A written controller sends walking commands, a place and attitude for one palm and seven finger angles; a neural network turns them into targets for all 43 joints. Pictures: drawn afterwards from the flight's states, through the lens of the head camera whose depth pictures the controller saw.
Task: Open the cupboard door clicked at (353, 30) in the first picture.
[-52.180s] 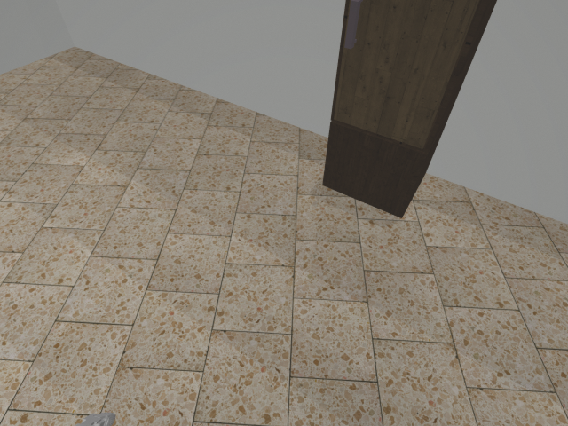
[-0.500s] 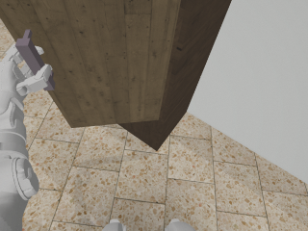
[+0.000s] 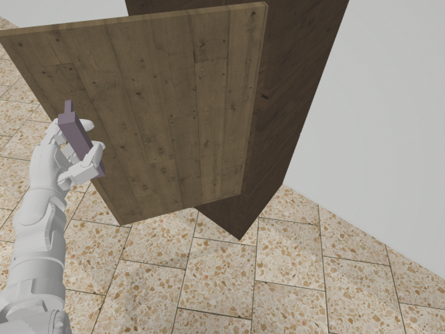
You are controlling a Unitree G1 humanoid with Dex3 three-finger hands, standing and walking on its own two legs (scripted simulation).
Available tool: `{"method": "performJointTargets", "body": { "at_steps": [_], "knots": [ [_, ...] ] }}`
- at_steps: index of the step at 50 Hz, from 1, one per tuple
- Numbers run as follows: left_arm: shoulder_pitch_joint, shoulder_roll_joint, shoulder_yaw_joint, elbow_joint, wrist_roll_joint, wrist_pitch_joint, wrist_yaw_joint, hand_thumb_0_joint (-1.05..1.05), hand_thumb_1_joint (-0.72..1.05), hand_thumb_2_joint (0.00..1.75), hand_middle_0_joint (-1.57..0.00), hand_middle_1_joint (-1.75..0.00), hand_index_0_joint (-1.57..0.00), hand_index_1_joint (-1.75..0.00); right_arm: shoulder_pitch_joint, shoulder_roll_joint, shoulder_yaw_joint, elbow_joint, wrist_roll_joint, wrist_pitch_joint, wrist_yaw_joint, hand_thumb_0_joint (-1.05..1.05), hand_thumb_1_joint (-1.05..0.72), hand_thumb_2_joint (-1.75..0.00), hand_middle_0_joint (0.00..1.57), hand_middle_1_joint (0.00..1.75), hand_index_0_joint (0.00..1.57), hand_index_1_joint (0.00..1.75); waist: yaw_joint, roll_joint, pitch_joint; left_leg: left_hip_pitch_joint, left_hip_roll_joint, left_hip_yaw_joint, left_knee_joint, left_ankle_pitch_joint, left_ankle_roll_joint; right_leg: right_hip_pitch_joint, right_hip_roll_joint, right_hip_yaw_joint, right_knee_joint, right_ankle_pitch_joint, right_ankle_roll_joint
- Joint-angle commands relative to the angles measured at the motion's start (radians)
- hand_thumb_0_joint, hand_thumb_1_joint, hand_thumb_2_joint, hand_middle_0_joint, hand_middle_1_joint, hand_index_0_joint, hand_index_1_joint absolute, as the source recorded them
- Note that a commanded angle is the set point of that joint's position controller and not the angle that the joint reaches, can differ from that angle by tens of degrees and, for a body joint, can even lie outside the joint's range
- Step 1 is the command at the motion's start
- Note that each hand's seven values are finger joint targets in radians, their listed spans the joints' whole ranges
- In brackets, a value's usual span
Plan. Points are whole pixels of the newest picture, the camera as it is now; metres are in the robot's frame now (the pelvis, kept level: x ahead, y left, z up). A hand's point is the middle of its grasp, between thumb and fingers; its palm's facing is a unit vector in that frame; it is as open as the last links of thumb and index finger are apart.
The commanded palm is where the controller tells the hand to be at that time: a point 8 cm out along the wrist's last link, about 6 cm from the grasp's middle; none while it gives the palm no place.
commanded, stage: pull the door open along its arc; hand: left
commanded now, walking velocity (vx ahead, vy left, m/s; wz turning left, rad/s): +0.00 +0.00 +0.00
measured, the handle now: (84, 140) +0.45 +0.26 +0.09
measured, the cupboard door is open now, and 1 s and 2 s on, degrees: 55 87 88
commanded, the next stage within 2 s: open thumb and fingers to let go in 0.46 s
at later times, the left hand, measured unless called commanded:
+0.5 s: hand (155, 238) +0.25 +0.10 +0.10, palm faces +0.44 -0.90 +0.02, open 7.0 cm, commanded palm +0.19 +0.14 +0.09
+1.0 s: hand (156, 240) +0.25 +0.10 +0.10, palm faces +0.49 -0.87 +0.01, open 11.1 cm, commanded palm +0.20 +0.14 +0.09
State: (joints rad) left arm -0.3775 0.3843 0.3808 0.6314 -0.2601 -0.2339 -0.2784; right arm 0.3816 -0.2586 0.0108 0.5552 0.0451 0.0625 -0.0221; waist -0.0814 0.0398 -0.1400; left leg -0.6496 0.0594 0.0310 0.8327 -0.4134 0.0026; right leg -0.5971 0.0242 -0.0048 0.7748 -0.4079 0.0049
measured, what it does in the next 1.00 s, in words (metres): stands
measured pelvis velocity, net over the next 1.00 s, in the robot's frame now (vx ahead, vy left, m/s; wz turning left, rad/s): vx -0.01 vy -0.05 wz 0.08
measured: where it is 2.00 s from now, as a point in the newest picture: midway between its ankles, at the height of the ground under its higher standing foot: outside the picture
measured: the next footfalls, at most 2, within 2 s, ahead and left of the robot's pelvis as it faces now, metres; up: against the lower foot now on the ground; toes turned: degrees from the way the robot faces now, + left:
none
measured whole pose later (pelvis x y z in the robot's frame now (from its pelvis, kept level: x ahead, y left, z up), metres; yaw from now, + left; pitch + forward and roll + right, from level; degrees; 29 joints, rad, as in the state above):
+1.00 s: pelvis -0.01 -0.05 +0.01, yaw +5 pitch +3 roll +1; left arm 0.21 -0.05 -0.10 -0.06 -0.01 -0.12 0.46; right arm 0.22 -0.21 0.01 0.59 -0.06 0.06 -0.05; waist 0.00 0.05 -0.08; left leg -0.43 0.04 -0.04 0.74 -0.36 -0.05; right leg -0.39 0.01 -0.08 0.76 -0.43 -0.05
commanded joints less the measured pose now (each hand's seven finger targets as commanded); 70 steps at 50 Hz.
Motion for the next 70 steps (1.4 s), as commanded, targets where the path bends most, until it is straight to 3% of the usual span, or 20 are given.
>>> {"method": "performJointTargets", "body": {
  "at_steps": [1,2,5,8,9,11,12,15,16,20,26,28,31,39,43,48,51,57,68,70],
  "knots": [
    [0.009,0.003,0.017,-0.43,-0.036,-0.012,0.267,0.0,0.9,0.9,-0.4,-1.35,-0.4,-1.35,-0.095,-0.101,-0.052,-0.144,-0.005,-0.096,0.014,0.0,-0.9,-0.9,0.2,0.3,0.2,0.3,0.11,0.016,-0.239,0.208,-0.049,-0.027,-0.115,0.426,0.006,0.183,0.031,-0.079,-0.057,0.419,-0.02],
    [0.076,-0.015,0.016,-0.464,-0.014,-0.001,0.332,0.0,0.9,0.9,-0.4,-1.35,-0.4,-1.35,-0.102,-0.102,-0.055,-0.134,-0.011,-0.101,0.02,0.0,-0.9,-0.9,0.2,0.3,0.2,0.3,0.11,-0.022,-0.233,0.212,-0.047,-0.026,-0.118,0.426,0.005,0.188,0.03,-0.08,-0.057,0.427,-0.017],
    [0.193,-0.109,-0.071,-0.664,0.079,0.023,0.494,0.0,0.9,0.9,-0.4,-1.35,-0.4,-1.35,-0.148,-0.081,-0.053,-0.14,-0.034,-0.102,0.033,0.0,-0.9,-0.9,0.2,0.3,0.2,0.3,0.12,0.018,-0.255,0.253,-0.046,-0.023,-0.123,0.487,-0.001,0.233,0.017,-0.076,-0.044,0.461,-0.022],
    [0.317,-0.189,-0.153,-0.805,0.159,0.072,0.639,0.0,0.9,0.9,-0.4,-1.35,-0.4,-1.35,-0.198,-0.064,-0.047,-0.153,-0.054,-0.077,0.037,0.0,-0.9,-0.9,0.2,0.3,0.2,0.3,0.122,-0.006,-0.237,0.268,-0.045,-0.023,-0.134,0.472,-0.002,0.269,0.005,-0.073,-0.056,0.466,-0.026],
    [0.348,-0.24,-0.213,-0.822,0.188,0.095,0.671,0.0,0.9,0.9,-0.4,-1.35,-0.4,-1.35,-0.212,-0.06,-0.042,-0.16,-0.06,-0.067,0.035,0.0,-0.9,-0.9,0.2,0.3,0.2,0.3,0.11,-0.031,-0.197,0.263,-0.045,-0.024,-0.141,0.442,-0.002,0.268,0.002,-0.076,-0.065,0.451,-0.025],
    [0.389,-0.237,-0.223,-0.857,0.225,0.13,0.729,0.0,0.9,0.9,-0.4,-1.35,-0.4,-1.35,-0.232,-0.061,-0.041,-0.164,-0.073,-0.042,0.019,0.0,-0.9,-0.9,0.2,0.3,0.2,0.3,0.101,-0.087,-0.159,0.252,-0.048,-0.027,-0.151,0.368,0.003,0.284,-0.003,-0.065,-0.1,0.414,-0.023],
    [0.398,-0.254,-0.247,-0.893,0.241,0.14,0.744,0.0,0.9,0.9,-0.4,-1.35,-0.4,-1.35,-0.249,-0.052,-0.037,-0.168,-0.075,-0.029,0.012,0.0,-0.9,-0.9,0.2,0.3,0.2,0.3,0.098,-0.071,-0.153,0.26,-0.051,-0.023,-0.157,0.351,0.003,0.288,-0.008,-0.058,-0.11,0.406,-0.024],
    [0.525,-0.325,-0.327,-0.959,0.263,0.16,0.751,0.0,0.9,0.9,-0.4,-1.35,-0.4,-1.35,-0.272,-0.031,-0.027,-0.182,-0.086,-0.008,0.001,0.0,-0.9,-0.9,0.2,0.3,0.2,0.3,0.105,-0.063,-0.12,0.282,-0.057,-0.017,-0.165,0.351,0.002,0.31,-0.013,-0.057,-0.125,0.433,-0.026],
    [0.589,-0.318,-0.327,-0.969,0.265,0.163,0.747,0.0,0.9,0.9,-0.4,-1.35,-0.4,-1.35,-0.271,-0.03,-0.026,-0.185,-0.088,0.0,-0.001,0.0,-0.9,-0.9,0.2,0.3,0.2,0.3,0.108,-0.091,-0.11,0.28,-0.057,-0.018,-0.163,0.352,0.005,0.329,-0.014,-0.052,-0.136,0.452,-0.025],
    [0.756,-0.348,-0.367,-1.062,0.261,0.156,0.731,0.0,0.9,0.9,-0.4,-1.35,-0.4,-1.35,-0.302,-0.008,-0.015,-0.205,-0.091,0.02,0.003,0.0,-0.9,-0.9,0.2,0.3,0.2,0.3,0.125,-0.053,-0.083,0.284,-0.062,-0.011,-0.163,0.367,0.003,0.353,-0.023,-0.047,-0.132,0.526,-0.024],
    [0.608,-0.456,-0.523,-1.055,0.317,0.137,0.783,0.0,0.9,0.9,-0.4,-1.35,-0.4,-1.35,-0.315,-0.008,-0.015,-0.201,-0.11,0.009,0.004,0.0,-0.9,-0.9,0.2,0.3,0.2,0.3,0.077,-0.084,-0.037,0.272,-0.07,-0.032,-0.115,0.31,0.008,0.27,-0.037,-0.027,-0.131,0.481,-0.01],
    [0.48,-0.461,-0.553,-1.032,0.342,0.131,0.808,0.0,0.9,0.9,-0.4,-1.35,-0.4,-1.35,-0.318,-0.015,-0.017,-0.186,-0.116,-0.001,-0.001,0.0,-0.9,-0.9,0.2,0.3,0.2,0.3,0.059,-0.103,-0.046,0.257,-0.074,-0.041,-0.094,0.273,0.012,0.225,-0.047,-0.016,-0.125,0.434,-0.004],
    [0.483,-0.417,-0.513,-0.987,0.357,0.116,0.805,0.0,0.69,0.81,-0.38,-1.33,-0.38,-1.33,-0.303,-0.012,-0.024,-0.168,-0.116,-0.006,-0.017,0.0,-0.9,-0.9,0.2,0.3,0.2,0.3,0.077,-0.15,-0.086,0.253,-0.08,-0.041,-0.092,0.253,0.015,0.251,-0.062,0.019,-0.152,0.422,0.003],
    [0.434,-0.408,-0.461,-0.934,0.255,0.071,0.729,0.0,0.13,0.57,-0.35,-1.27,-0.35,-1.27,-0.312,-0.014,-0.021,-0.145,-0.101,-0.037,-0.04,0.0,-0.9,-0.9,0.2,0.3,0.2,0.3,0.089,-0.132,-0.082,0.263,-0.08,-0.042,-0.12,0.217,0.013,0.281,-0.077,0.041,-0.194,0.384,0.014],
    [0.457,-0.4,-0.444,-0.927,0.252,0.054,0.735,0.0,-0.15,0.45,-0.32,-1.24,-0.32,-1.24,-0.309,-0.016,-0.024,-0.148,-0.101,-0.053,-0.034,0.0,-0.9,-0.9,0.2,0.3,0.2,0.3,0.101,-0.13,-0.085,0.256,-0.08,-0.038,-0.131,0.219,0.012,0.293,-0.076,0.037,-0.19,0.386,0.014],
    [0.402,-0.392,-0.448,-0.916,0.262,0.038,0.74,0.0,-0.5,0.3,-0.3,-1.2,-0.3,-1.2,-0.317,-0.019,-0.026,-0.142,-0.101,-0.062,-0.033,0.0,-0.9,-0.9,0.2,0.3,0.2,0.3,0.088,-0.131,-0.055,0.264,-0.078,-0.035,-0.131,0.19,0.015,0.25,-0.073,0.037,-0.211,0.284,0.008],
    [0.349,-0.379,-0.441,-0.899,0.268,0.033,0.745,0.0,-0.5,0.3,-0.29,-1.15,-0.29,-1.15,-0.32,-0.019,-0.025,-0.131,-0.102,-0.066,-0.037,0.0,-0.9,-0.9,0.2,0.3,0.2,0.3,0.085,-0.131,-0.043,0.263,-0.081,-0.036,-0.129,0.172,0.016,0.236,-0.073,0.041,-0.23,0.207,0.002],
    [0.337,-0.43,-0.49,-0.889,0.282,0.051,0.766,0.0,-0.5,0.3,-0.24,-0.85,-0.24,-0.85,-0.33,-0.017,-0.022,-0.141,-0.102,-0.061,-0.032,0.0,-0.9,-0.9,0.2,0.3,0.2,0.3,0.09,-0.081,-0.057,0.284,-0.078,-0.032,-0.145,0.189,0.016,0.219,-0.05,-0.01,-0.19,0.207,-0.016],
    [0.37,-0.488,-0.542,-0.917,0.324,0.128,0.824,0.0,-0.5,0.3,-0.15,-0.3,-0.15,-0.3,-0.333,-0.013,-0.019,-0.17,-0.106,-0.016,-0.016,0.0,-0.9,-0.9,0.2,0.3,0.2,0.3,0.109,-0.067,-0.092,0.285,-0.066,-0.046,-0.156,0.249,0.008,0.231,-0.023,-0.06,-0.128,0.249,-0.037],
    [0.368,-0.496,-0.551,-0.928,0.325,0.138,0.831,0.0,-0.5,0.3,-0.15,-0.3,-0.15,-0.3,-0.333,-0.012,-0.019,-0.172,-0.103,-0.01,-0.013,0.0,-0.9,-0.9,0.2,0.3,0.2,0.3,0.105,-0.063,-0.092,0.288,-0.062,-0.05,-0.153,0.251,0.005,0.224,-0.019,-0.067,-0.122,0.241,-0.041]
  ]
}}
